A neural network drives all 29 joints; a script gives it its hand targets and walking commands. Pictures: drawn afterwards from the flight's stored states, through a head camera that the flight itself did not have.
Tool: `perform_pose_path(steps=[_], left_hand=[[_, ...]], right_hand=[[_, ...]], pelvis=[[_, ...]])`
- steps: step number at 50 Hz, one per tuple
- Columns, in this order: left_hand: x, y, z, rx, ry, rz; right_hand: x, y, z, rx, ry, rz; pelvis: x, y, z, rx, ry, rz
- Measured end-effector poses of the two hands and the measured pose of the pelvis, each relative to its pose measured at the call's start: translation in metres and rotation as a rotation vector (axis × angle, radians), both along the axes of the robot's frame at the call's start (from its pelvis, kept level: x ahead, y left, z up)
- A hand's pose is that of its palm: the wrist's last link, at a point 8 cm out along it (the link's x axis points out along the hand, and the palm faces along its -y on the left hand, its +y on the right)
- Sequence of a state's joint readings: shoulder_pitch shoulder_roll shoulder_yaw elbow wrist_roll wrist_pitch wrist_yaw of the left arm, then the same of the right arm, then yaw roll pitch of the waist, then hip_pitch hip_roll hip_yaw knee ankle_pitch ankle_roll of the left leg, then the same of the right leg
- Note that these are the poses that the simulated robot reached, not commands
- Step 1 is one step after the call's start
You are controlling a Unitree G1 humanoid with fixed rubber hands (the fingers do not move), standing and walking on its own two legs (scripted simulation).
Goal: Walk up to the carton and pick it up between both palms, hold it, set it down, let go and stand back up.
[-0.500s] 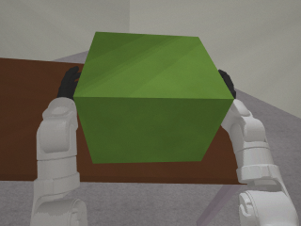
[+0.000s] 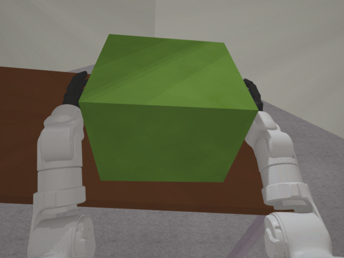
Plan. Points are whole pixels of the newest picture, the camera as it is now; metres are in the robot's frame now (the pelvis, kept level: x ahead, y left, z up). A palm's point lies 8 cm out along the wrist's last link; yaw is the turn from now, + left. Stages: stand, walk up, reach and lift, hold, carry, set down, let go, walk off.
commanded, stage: hold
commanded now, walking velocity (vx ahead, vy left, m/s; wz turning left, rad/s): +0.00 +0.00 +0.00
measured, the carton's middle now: (165, 107) +0.42 +0.01 +0.18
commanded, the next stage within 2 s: none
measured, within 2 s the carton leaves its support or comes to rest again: neither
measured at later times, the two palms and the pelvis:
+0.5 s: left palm (77, 114) +0.35 +0.20 +0.20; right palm (254, 120) +0.35 -0.18 +0.20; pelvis +0.00 +0.01 +0.00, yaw -2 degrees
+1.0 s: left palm (77, 107) +0.37 +0.20 +0.20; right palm (249, 118) +0.37 -0.18 +0.19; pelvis +0.00 +0.01 +0.00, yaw -1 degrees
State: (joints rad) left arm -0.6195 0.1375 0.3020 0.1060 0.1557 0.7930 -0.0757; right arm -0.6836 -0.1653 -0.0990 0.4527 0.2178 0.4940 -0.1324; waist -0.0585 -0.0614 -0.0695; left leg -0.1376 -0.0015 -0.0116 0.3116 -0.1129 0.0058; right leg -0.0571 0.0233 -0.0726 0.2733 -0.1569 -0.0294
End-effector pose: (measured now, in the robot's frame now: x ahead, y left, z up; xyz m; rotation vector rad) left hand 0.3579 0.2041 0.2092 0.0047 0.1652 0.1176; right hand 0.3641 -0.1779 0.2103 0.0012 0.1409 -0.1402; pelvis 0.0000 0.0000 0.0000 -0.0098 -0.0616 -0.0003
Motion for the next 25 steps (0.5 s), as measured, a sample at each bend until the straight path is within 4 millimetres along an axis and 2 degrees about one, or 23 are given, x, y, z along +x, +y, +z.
perform_pose_path(steps=[4,14,25], left_hand=[[0.003,-0.001,0.001,0.016,0.007,-0.008],[0.007,-0.008,-0.007,0.030,0.036,-0.028],[-0.005,-0.006,-0.011,-0.006,0.017,-0.017]], right_hand=[[0.000,-0.001,-0.001,0.013,0.008,-0.007],[-0.003,-0.008,-0.020,0.020,0.039,-0.023],[-0.012,-0.006,-0.008,-0.003,0.022,-0.018]], pelvis=[[0.002,0.004,0.000,-0.002,-0.008,-0.004],[0.004,0.015,0.001,-0.005,0.000,-0.027],[0.002,0.012,0.000,-0.005,-0.011,-0.032]])
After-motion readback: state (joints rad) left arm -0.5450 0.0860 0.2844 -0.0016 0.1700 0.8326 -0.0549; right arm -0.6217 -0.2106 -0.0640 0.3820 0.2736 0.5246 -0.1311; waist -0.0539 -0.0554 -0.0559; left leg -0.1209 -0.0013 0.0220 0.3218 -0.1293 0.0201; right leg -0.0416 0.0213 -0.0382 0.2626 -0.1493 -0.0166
